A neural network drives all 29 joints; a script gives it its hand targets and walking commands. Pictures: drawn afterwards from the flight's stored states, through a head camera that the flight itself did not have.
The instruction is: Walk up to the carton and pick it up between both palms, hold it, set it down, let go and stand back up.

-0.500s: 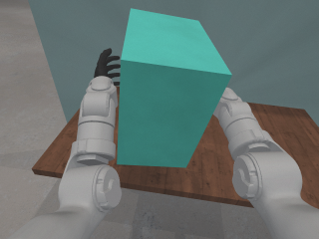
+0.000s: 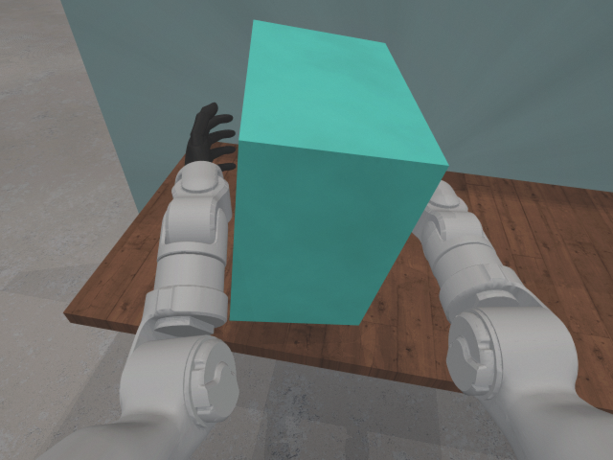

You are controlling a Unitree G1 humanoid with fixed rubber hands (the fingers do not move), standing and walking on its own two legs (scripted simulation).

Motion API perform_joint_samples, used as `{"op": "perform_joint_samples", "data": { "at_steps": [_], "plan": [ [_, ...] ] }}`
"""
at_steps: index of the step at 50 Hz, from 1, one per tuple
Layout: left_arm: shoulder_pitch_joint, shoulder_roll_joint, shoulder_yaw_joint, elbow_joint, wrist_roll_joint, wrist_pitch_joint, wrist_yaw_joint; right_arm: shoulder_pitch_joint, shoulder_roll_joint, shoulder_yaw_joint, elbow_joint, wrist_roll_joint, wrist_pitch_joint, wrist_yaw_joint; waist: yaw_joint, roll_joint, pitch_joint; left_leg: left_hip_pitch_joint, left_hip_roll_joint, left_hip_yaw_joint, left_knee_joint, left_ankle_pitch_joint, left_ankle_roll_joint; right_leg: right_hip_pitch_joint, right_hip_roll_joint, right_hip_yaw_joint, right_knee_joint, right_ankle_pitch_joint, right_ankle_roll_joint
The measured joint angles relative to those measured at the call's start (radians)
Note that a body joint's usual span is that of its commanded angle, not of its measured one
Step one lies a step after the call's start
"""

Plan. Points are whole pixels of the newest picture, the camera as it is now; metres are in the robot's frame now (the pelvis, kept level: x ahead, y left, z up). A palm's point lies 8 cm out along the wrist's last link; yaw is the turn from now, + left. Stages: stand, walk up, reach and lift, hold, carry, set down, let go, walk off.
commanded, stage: set down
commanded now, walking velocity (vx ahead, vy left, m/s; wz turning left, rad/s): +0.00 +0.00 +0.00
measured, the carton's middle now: (308, 179) +0.47 +0.05 +0.17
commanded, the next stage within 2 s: none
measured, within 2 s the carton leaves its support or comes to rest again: rests again in 1.74 s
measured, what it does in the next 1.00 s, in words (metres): stands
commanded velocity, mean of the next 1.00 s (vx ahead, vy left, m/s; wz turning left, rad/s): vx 0.00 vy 0.00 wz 0.00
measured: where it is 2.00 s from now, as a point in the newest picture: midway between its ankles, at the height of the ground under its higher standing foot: outside the picture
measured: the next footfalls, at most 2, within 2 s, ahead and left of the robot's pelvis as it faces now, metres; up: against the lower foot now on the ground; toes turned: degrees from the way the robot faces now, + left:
none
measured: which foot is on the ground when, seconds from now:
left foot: down 0.00-1.00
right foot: down 0.00-1.00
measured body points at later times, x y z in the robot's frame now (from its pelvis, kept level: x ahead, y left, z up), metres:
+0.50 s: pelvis +0.00 +0.00 +0.00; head +0.01 -0.01 +0.45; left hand +0.42 +0.18 +0.19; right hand +0.47 -0.10 +0.16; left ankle +0.02 +0.16 -0.75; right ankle -0.01 -0.05 -0.75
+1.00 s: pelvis +0.00 +0.00 +0.00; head +0.03 -0.02 +0.45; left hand +0.43 +0.17 +0.16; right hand +0.48 -0.11 +0.13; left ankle +0.02 +0.16 -0.75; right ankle -0.01 -0.05 -0.75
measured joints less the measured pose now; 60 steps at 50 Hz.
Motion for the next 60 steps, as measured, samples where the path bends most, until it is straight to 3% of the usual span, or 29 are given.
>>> {"op": "perform_joint_samples", "data": {
  "at_steps": [14,60],
  "plan": [
    [0.009,-0.049,0.013,-0.018,-0.001,-0.021,0.036,-0.007,-0.043,0.027,0.005,0.001,-0.015,0.045,0.045,0.017,-0.024,-0.067,0.010,0.032,-0.002,0.005,0.003,-0.077,0.008,0.030,-0.003,0.018,0.001],
    [0.015,-0.136,0.128,0.122,0.040,-0.206,0.062,-0.009,-0.065,-0.212,0.094,-0.293,-0.121,0.137,0.108,0.044,-0.100,-0.233,0.006,0.056,-0.032,0.048,0.013,-0.264,0.003,0.049,-0.006,0.053,0.008]
  ]
}}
